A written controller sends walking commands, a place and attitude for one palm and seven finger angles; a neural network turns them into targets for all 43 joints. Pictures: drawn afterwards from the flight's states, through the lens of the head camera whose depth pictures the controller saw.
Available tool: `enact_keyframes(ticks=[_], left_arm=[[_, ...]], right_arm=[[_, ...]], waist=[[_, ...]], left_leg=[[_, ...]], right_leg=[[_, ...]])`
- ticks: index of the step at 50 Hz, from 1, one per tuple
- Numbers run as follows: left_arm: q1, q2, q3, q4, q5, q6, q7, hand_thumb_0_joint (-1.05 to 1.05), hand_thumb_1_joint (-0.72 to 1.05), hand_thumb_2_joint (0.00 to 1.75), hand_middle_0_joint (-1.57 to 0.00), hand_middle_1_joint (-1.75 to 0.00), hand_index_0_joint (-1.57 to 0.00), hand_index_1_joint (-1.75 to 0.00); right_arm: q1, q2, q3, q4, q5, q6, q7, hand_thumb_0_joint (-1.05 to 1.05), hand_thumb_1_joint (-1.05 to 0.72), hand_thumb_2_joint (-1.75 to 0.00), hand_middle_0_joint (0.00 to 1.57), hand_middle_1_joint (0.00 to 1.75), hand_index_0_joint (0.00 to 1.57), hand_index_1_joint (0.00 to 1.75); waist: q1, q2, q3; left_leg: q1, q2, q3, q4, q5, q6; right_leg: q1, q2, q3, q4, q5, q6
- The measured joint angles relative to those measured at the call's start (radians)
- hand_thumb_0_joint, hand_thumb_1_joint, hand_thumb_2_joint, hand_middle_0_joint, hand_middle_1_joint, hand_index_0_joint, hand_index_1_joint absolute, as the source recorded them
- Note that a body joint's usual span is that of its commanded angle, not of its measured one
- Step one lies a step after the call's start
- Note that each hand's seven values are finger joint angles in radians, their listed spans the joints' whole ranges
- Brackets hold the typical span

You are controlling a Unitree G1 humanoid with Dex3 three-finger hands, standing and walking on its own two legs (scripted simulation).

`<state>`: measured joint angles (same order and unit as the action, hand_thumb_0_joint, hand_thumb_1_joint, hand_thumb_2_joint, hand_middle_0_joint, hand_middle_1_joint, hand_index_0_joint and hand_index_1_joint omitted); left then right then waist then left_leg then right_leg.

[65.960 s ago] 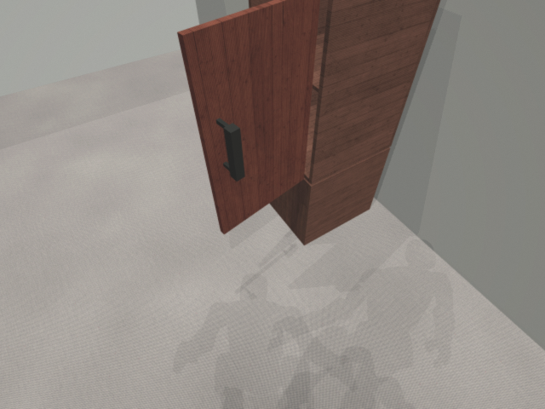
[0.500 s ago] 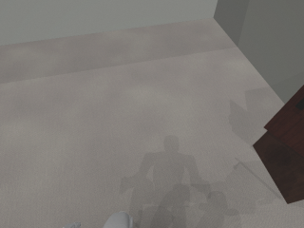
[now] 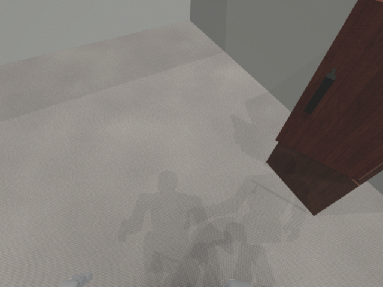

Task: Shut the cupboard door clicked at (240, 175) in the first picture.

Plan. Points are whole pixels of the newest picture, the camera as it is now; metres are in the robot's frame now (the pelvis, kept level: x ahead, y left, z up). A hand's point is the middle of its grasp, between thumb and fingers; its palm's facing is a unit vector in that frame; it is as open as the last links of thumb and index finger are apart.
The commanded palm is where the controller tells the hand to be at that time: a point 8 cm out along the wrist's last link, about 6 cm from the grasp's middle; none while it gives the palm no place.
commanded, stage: turn to face it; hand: left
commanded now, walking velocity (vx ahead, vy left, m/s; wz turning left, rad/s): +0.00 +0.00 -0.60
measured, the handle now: (320, 91) +0.69 -0.38 -0.02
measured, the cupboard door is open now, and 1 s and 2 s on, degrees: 26 26 26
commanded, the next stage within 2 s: take the last steps up to it in 0.78 s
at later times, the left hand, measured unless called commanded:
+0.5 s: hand (117, 275) +0.16 +0.18 -0.19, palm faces -0.22 -0.95 -0.20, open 7.4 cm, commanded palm none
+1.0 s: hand (145, 262) +0.19 +0.12 -0.16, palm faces -0.43 -0.87 -0.24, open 7.4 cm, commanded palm none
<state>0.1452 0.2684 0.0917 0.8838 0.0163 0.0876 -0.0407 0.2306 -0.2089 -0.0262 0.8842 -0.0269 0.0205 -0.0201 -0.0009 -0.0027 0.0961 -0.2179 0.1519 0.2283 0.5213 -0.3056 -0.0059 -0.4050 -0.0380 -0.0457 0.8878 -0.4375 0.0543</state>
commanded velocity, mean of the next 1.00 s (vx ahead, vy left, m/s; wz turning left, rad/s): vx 0.04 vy -0.02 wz -0.41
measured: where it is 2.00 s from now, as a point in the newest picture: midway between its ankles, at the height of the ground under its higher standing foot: (242, 278)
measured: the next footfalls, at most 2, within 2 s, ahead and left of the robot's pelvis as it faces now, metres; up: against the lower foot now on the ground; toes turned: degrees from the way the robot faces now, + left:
right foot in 0.08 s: +0.03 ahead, -0.14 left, +0.00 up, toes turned -8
left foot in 0.46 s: +0.11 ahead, +0.10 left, +0.00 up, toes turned -12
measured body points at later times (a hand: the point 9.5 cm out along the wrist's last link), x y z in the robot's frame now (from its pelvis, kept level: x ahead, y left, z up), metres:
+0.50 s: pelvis +0.03 +0.01 -0.01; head +0.08 +0.02 +0.43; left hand +0.17 +0.23 -0.17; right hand +0.06 -0.28 -0.13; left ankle +0.07 +0.11 -0.74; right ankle -0.02 -0.13 -0.73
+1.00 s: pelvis +0.03 -0.02 +0.00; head +0.05 -0.05 +0.45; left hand +0.21 +0.16 -0.14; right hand -0.06 -0.26 -0.16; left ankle +0.06 +0.10 -0.67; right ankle -0.04 -0.11 -0.74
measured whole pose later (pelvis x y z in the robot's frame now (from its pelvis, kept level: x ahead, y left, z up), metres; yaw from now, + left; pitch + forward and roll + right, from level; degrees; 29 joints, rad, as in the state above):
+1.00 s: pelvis +0.03 -0.02 +0.00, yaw -27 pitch +1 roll +0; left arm 0.21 0.18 0.04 0.95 0.02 0.02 0.00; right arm 0.26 -0.25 -0.06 0.98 -0.02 0.06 -0.01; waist -0.02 0.05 0.05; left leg -0.45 0.07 0.07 1.04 -0.45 -0.06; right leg -0.20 0.00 -0.02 0.47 -0.28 -0.02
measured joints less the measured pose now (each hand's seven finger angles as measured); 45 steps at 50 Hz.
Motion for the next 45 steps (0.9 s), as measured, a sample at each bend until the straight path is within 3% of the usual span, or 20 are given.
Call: enact_keyframes(ticks=[2, 4, 5, 8, 11, 16, 20, 22, 23, 26, 29, 31, 34, 38, 42, 45], left_arm=[[-0.008, -0.008, -0.006, -0.003, 0.000, -0.007, -0.001, 0.01, 0.91, 0.90, -0.20, -0.30, -0.19, -0.30], [-0.007, -0.012, -0.014, -0.014, 0.000, -0.021, -0.002, 0.01, 0.91, 0.90, -0.20, -0.30, -0.19, -0.30], [-0.004, -0.012, -0.017, -0.017, 0.003, -0.035, 0.001, 0.01, 0.91, 0.90, -0.20, -0.30, -0.19, -0.30], [-0.001, -0.044, -0.033, -0.012, -0.001, -0.054, 0.019, 0.01, 0.91, 0.89, -0.20, -0.30, -0.19, -0.30], [0.016, -0.055, -0.039, -0.010, -0.003, -0.053, 0.034, 0.01, 0.91, 0.89, -0.20, -0.30, -0.20, -0.30], [0.036, -0.050, -0.041, 0.002, 0.001, -0.049, 0.035, 0.01, 0.91, 0.89, -0.21, -0.30, -0.20, -0.30], [0.047, -0.042, -0.035, 0.010, 0.005, -0.043, 0.031, 0.01, 0.91, 0.89, -0.21, -0.30, -0.20, -0.30], [0.054, -0.036, -0.031, 0.015, 0.002, -0.036, 0.032, 0.01, 0.91, 0.89, -0.21, -0.30, -0.20, -0.30], [0.059, -0.032, -0.028, 0.015, -0.002, -0.031, 0.032, 0.01, 0.91, 0.89, -0.21, -0.30, -0.20, -0.30], [0.049, -0.009, -0.015, 0.026, -0.005, -0.013, 0.031, 0.01, 0.91, 0.89, -0.21, -0.30, -0.20, -0.30], [0.040, 0.005, -0.004, 0.030, 0.001, -0.008, 0.020, 0.01, 0.91, 0.89, -0.20, -0.30, -0.20, -0.30], [0.034, 0.006, -0.001, 0.026, 0.000, -0.007, 0.015, 0.01, 0.91, 0.89, -0.20, -0.30, -0.20, -0.30], [0.026, 0.001, -0.003, 0.023, -0.002, -0.006, 0.012, 0.01, 0.91, 0.89, -0.20, -0.30, -0.19, -0.30], [0.017, -0.016, -0.014, 0.026, -0.002, -0.009, 0.014, 0.01, 0.91, 0.89, -0.20, -0.30, -0.19, -0.30], [0.025, -0.030, -0.027, 0.023, 0.000, -0.036, 0.016, 0.01, 0.91, 0.89, -0.20, -0.30, -0.19, -0.30], [0.029, -0.069, -0.044, 0.043, 0.003, -0.055, 0.029, 0.01, 0.91, 0.89, -0.20, -0.30, -0.19, -0.30]], right_arm=[[0.009, -0.013, -0.009, 0.010, 0.000, 0.004, 0.004, 0.01, -0.90, -0.90, 0.20, 0.30, 0.21, 0.30], [0.026, -0.029, -0.019, 0.018, 0.006, 0.009, 0.009, 0.01, -0.90, -0.90, 0.20, 0.30, 0.21, 0.30], [0.032, -0.037, -0.024, 0.023, 0.010, 0.016, 0.010, 0.01, -0.90, -0.90, 0.20, 0.30, 0.21, 0.30], [0.006, -0.072, -0.036, 0.042, 0.015, 0.052, 0.001, 0.01, -0.91, -0.90, 0.20, 0.30, 0.21, 0.30], [-0.019, -0.075, -0.036, 0.039, 0.014, 0.055, 0.001, 0.01, -0.91, -0.90, 0.20, 0.30, 0.20, 0.30], [-0.050, -0.055, -0.028, 0.008, 0.016, 0.039, 0.009, 0.01, -0.91, -0.90, 0.20, 0.30, 0.20, 0.30], [-0.069, -0.040, -0.021, -0.007, 0.021, 0.028, 0.007, 0.01, -0.91, -0.90, 0.20, 0.30, 0.20, 0.30], [-0.068, -0.035, -0.014, -0.014, 0.023, 0.015, 0.004, 0.01, -0.91, -0.90, 0.20, 0.30, 0.20, 0.30], [-0.063, -0.034, -0.011, -0.018, 0.022, 0.005, 0.003, 0.01, -0.91, -0.90, 0.20, 0.30, 0.20, 0.30], [-0.054, -0.009, 0.006, -0.019, 0.007, -0.006, 0.000, 0.01, -0.91, -0.90, 0.20, 0.30, 0.20, 0.30], [-0.029, 0.008, 0.019, -0.019, -0.001, -0.005, -0.005, 0.01, -0.91, -0.90, 0.20, 0.30, 0.21, 0.30], [-0.016, 0.012, 0.022, -0.013, -0.003, -0.003, -0.007, 0.01, -0.91, -0.90, 0.20, 0.30, 0.21, 0.30], [-0.002, 0.013, 0.018, 0.002, -0.002, -0.001, -0.008, 0.01, -0.90, -0.90, 0.20, 0.30, 0.21, 0.30], [0.014, 0.005, 0.006, 0.026, -0.002, 0.002, -0.003, 0.01, -0.90, -0.90, 0.20, 0.30, 0.21, 0.30], [0.043, -0.011, -0.010, 0.055, 0.009, 0.012, 0.004, 0.01, -0.90, -0.90, 0.20, 0.30, 0.21, 0.30], [0.035, -0.041, -0.028, 0.085, 0.015, 0.043, -0.002, 0.01, -0.91, -0.90, 0.20, 0.30, 0.21, 0.30]], waist=[[-0.009, 0.016, 0.001], [-0.013, 0.027, -0.008], [-0.009, 0.028, -0.016], [-0.015, 0.069, -0.010], [-0.014, 0.055, -0.009], [-0.007, 0.012, -0.013], [0.009, -0.014, -0.021], [0.012, -0.025, -0.029], [0.012, -0.025, -0.038], [0.016, -0.055, -0.033], [0.013, -0.054, -0.032], [0.013, -0.045, -0.028], [0.010, -0.026, -0.023], [-0.006, 0.004, -0.019], [-0.012, 0.017, -0.036], [-0.020, 0.065, -0.038]], left_leg=[[-0.002, 0.017, 0.023, 0.034, -0.023, -0.012], [-0.016, 0.034, 0.043, 0.099, -0.062, -0.030], [-0.040, 0.036, 0.035, 0.165, -0.096, -0.038], [-0.158, -0.008, -0.108, 0.454, -0.229, -0.051], [-0.241, -0.048, -0.155, 0.590, -0.179, -0.067], [-0.265, -0.069, -0.186, 0.480, -0.113, -0.084], [-0.205, -0.092, -0.195, 0.282, -0.101, -0.080], [-0.141, -0.104, -0.190, 0.130, -0.021, -0.074], [-0.113, -0.103, -0.188, 0.064, 0.023, -0.049], [-0.101, -0.095, -0.152, 0.086, 0.006, 0.012], [-0.064, -0.075, -0.132, 0.040, 0.014, 0.015], [-0.042, -0.063, -0.119, 0.005, 0.031, 0.013], [-0.023, -0.048, -0.096, -0.024, 0.043, 0.011], [-0.020, -0.029, -0.068, -0.010, 0.030, -0.001], [-0.048, -0.017, -0.038, 0.083, -0.024, -0.027], [-0.135, -0.042, -0.125, 0.311, -0.195, -0.035]], right_leg=[[0.045, 0.005, -0.015, -0.109, 0.023, -0.012], [0.113, 0.011, -0.028, -0.266, 0.138, -0.031], [0.129, 0.014, -0.020, -0.304, 0.118, -0.050], [0.112, 0.040, 0.002, -0.274, 0.095, -0.069], [0.130, 0.043, 0.039, -0.335, 0.141, -0.067], [0.145, 0.050, 0.096, -0.398, 0.180, -0.065], [0.134, 0.061, 0.139, -0.379, 0.171, -0.050], [0.119, 0.070, 0.160, -0.343, 0.151, -0.036], [0.105, 0.078, 0.167, -0.313, 0.134, -0.029], [0.022, 0.083, 0.145, -0.057, -0.046, -0.032], [-0.043, 0.072, 0.087, 0.163, -0.051, -0.020], [-0.055, 0.057, 0.063, 0.204, -0.028, -0.011], [-0.037, 0.034, 0.040, 0.147, -0.012, -0.005], [0.036, 0.021, 0.014, -0.042, -0.010, -0.013], [0.163, 0.020, 0.007, -0.335, 0.141, -0.049], [0.161, 0.040, 0.009, -0.323, 0.104, -0.069]])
